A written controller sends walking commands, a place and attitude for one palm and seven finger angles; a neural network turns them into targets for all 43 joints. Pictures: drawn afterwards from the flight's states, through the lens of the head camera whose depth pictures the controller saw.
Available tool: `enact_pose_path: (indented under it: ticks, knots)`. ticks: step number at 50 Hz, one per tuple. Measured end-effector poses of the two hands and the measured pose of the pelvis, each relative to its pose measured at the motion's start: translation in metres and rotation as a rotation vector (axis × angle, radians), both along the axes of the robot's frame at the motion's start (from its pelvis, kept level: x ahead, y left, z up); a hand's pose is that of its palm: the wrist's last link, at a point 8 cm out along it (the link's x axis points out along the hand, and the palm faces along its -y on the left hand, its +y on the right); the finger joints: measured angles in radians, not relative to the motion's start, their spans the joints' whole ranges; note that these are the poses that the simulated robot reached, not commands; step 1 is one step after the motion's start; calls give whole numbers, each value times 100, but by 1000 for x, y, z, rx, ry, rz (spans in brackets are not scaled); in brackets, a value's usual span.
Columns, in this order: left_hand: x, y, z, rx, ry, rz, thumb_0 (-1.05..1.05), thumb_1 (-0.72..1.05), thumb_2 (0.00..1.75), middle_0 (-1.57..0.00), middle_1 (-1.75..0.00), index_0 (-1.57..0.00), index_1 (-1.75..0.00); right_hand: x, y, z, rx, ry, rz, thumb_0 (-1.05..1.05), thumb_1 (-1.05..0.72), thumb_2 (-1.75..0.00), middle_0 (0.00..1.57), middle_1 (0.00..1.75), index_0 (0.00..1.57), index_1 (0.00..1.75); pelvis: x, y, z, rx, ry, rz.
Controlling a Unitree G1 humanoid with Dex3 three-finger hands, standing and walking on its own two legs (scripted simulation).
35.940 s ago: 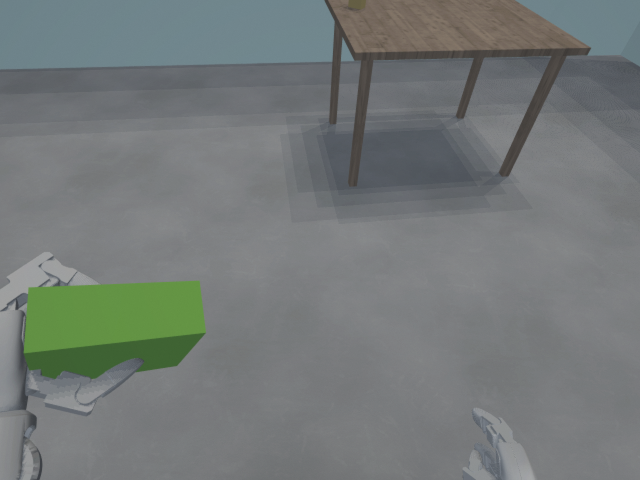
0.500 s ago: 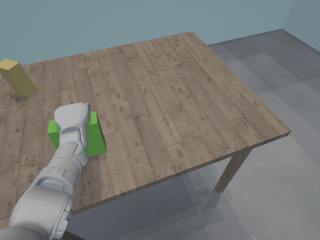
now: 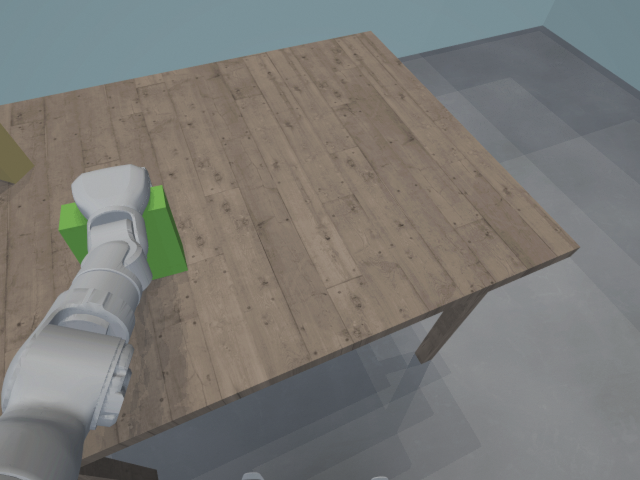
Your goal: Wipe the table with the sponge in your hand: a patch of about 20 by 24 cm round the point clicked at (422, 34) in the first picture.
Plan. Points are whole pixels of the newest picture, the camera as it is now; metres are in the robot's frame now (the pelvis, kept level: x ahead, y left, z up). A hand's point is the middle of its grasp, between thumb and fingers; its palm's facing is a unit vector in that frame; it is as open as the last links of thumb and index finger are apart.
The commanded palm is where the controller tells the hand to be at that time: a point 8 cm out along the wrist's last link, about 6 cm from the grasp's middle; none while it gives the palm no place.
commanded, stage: wipe forward along the middle lane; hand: left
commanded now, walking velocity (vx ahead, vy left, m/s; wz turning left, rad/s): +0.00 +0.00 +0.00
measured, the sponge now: (135, 251) +0.44 +0.27 -0.02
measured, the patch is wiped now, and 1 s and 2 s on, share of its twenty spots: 1.00 1.00 1.00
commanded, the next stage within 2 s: slide back across to the first lane in 0.14 s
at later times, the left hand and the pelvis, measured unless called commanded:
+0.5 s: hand (118, 208) +0.47 +0.28 +0.03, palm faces -0.11 +0.00 -0.99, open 9.6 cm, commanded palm +0.45 +0.28 +0.08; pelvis +0.01 +0.01 +0.00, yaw -1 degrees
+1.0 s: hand (74, 221) +0.45 +0.34 +0.04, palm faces -0.14 +0.00 -0.99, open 9.6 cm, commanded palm +0.42 +0.32 +0.08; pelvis +0.03 +0.00 +0.01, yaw +0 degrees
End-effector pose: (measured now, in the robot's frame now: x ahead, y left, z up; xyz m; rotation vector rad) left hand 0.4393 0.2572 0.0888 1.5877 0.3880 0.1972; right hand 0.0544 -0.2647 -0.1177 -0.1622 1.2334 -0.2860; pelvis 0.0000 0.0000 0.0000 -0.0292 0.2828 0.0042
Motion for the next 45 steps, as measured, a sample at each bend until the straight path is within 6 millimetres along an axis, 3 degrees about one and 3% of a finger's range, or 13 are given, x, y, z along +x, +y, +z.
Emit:
enact_pose_path:
  ticks: [16,27,34,45]
  knots:
    - [21,9,0,9,-1,9,1,-54,114,-82,-137,-83,-140,-11,6,-2,-2,39,-14,0,-90,-90,20,30,20,30,1,6,-4,-8,38,-2]
    - [20,22,2,-13,-16,21,0,-53,114,-80,-140,-81,-142,-18,5,3,1,53,-42,0,-90,-90,20,30,20,30,8,5,0,-5,22,-12]
    - [15,39,5,-9,1,45,0,-52,113,-79,-141,-79,-143,-7,1,8,-3,46,-32,0,-90,-90,20,30,20,30,16,4,4,-4,6,-7]
    - [3,63,5,-10,18,40,0,-51,113,-78,-141,-79,-144,27,-4,12,-15,13,7,0,-90,-90,20,30,20,30,28,4,7,-5,-8,4]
